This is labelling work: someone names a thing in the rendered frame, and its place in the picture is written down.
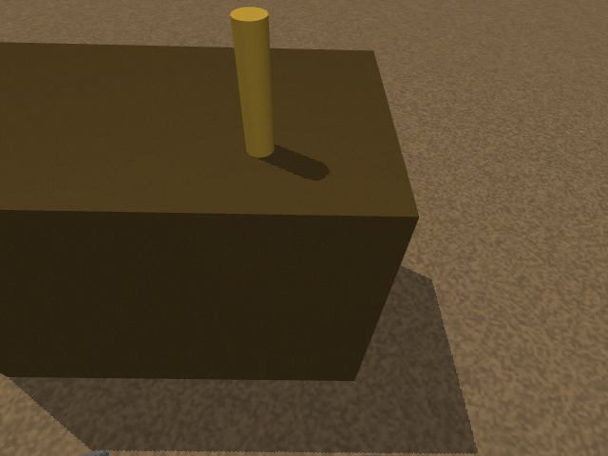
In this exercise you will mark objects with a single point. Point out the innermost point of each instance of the can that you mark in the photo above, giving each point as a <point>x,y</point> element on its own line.
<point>250,27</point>

